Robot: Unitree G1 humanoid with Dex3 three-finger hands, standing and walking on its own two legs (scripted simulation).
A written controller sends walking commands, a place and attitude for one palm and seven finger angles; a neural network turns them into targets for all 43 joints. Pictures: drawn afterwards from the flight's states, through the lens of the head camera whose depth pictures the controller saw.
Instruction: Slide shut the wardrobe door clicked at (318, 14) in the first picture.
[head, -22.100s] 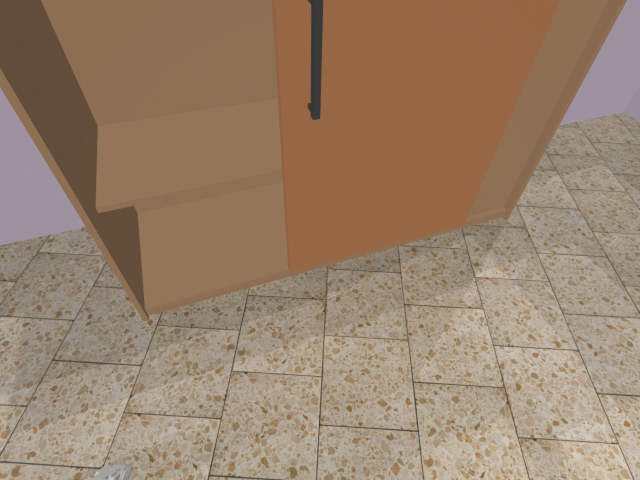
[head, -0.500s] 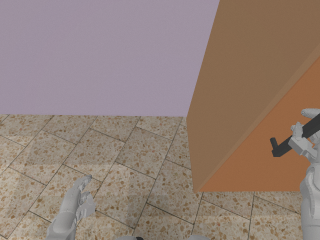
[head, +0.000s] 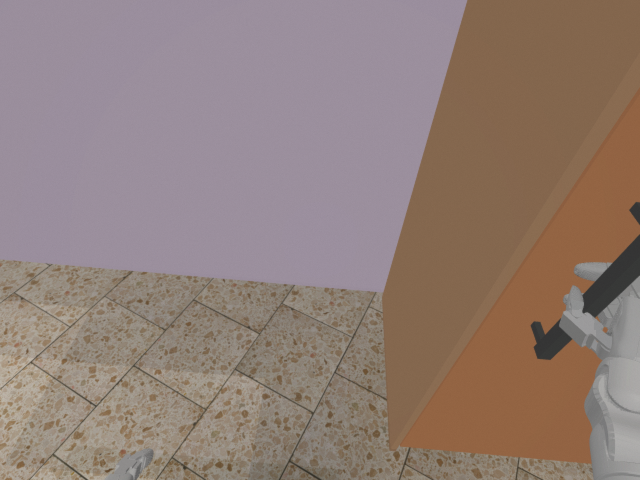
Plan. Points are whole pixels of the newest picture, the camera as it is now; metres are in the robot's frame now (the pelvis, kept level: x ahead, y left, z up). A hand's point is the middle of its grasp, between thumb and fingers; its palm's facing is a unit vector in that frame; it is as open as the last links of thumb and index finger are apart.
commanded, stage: stop walking and hold the door there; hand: right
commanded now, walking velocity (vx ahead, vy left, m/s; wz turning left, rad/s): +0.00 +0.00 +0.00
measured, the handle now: (585, 291) +0.36 -0.31 +0.08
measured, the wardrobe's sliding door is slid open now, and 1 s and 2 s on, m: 0.00 0.00 0.00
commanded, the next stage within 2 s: loosen the grip on the handle in 0.38 s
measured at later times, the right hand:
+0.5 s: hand (575, 315) +0.32 -0.29 +0.08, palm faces +0.42 +0.87 -0.27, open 5.8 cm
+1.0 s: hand (578, 315) +0.32 -0.29 +0.08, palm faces +0.47 +0.85 -0.23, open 13.2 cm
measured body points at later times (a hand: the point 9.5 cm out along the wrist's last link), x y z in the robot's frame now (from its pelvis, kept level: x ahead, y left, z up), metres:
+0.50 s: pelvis +0.01 -0.02 +0.00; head +0.01 -0.01 +0.45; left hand +0.16 +0.22 -0.10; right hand +0.29 -0.33 +0.10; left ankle +0.02 +0.12 -0.74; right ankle -0.01 -0.11 -0.74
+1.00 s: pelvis +0.00 +0.02 -0.01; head +0.01 +0.02 +0.43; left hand +0.14 +0.27 -0.11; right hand +0.29 -0.34 +0.09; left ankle +0.02 +0.12 -0.74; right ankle -0.01 -0.11 -0.74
